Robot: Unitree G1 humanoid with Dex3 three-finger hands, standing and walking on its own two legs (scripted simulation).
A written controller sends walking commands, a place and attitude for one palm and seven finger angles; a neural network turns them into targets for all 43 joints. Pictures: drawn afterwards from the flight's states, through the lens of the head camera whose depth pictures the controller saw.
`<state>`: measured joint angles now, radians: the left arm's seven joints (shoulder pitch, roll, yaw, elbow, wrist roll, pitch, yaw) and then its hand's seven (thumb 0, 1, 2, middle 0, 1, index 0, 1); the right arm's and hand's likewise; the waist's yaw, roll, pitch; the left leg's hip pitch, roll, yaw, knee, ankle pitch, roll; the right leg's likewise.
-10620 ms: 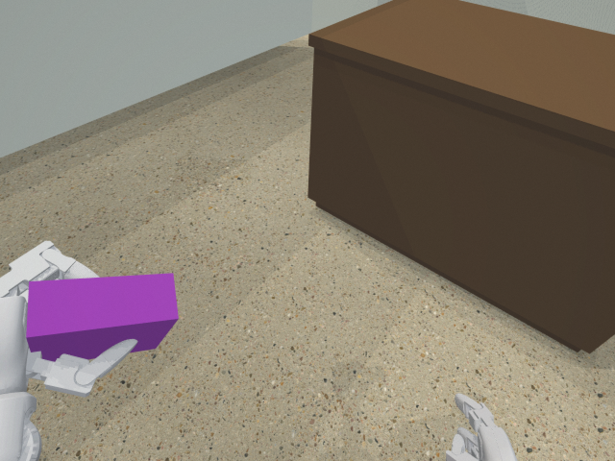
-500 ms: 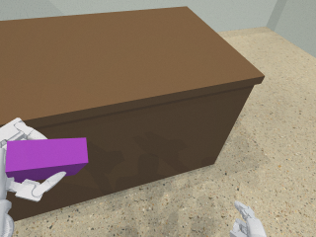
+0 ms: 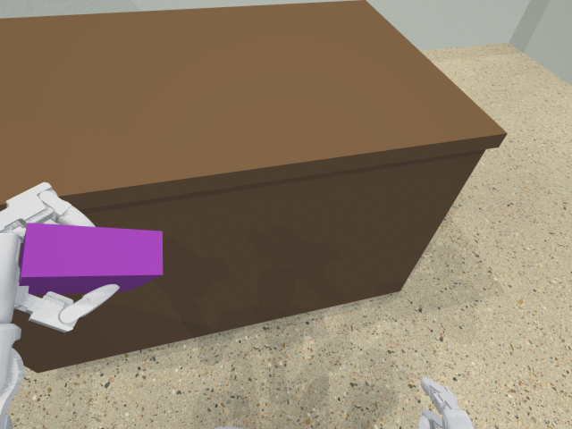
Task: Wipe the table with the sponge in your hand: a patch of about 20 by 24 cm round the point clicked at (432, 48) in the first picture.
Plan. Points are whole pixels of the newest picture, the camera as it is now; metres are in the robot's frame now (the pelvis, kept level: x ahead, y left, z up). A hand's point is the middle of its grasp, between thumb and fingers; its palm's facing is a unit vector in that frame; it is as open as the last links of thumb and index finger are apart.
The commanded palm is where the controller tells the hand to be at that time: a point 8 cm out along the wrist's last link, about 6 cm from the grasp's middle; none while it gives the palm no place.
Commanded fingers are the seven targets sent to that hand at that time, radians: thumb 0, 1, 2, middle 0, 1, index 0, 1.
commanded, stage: look again from close up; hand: left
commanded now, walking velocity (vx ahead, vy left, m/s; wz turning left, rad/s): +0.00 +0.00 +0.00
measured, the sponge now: (107, 263) +0.24 +0.23 +0.15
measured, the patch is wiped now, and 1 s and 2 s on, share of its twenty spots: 0.00 0.00 0.00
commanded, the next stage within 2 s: shuffle to correct the standing spot in 0.28 s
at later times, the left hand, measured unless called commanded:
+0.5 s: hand (62, 213) +0.28 +0.29 +0.18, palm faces +0.42 -0.85 -0.32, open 9.2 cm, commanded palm +0.22 +0.31 +0.18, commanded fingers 0.00 0.10 1.30 -1.20 -1.60 -1.20 -1.60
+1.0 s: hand (53, 184) +0.33 +0.33 +0.17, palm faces +0.38 -0.85 -0.36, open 9.2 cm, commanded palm +0.28 +0.36 +0.18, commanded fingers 0.00 0.10 1.30 -1.20 -1.60 -1.20 -1.60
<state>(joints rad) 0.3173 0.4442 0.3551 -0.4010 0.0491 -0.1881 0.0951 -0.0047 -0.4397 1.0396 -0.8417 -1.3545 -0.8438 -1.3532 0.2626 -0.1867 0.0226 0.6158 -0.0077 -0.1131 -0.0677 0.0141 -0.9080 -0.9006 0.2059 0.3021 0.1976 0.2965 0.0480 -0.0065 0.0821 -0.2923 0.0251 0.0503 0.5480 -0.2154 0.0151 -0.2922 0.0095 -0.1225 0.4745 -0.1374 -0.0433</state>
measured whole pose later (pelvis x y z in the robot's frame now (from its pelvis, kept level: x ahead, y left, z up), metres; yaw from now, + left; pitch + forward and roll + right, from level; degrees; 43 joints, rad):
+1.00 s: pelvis +0.10 +0.09 -0.02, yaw -5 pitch -3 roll +0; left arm 0.39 0.37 0.41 -0.50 -0.04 -0.25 0.12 0.00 -0.42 1.04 -0.82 -1.39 -0.82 -1.39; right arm 0.21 -0.21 -0.01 0.58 0.01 -0.07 -0.01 0.02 -0.91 -0.90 0.20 0.30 0.20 0.30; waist 0.04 -0.05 0.08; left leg -0.29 -0.04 0.09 0.73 -0.39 0.08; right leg -0.41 -0.04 0.03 1.05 -0.51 0.00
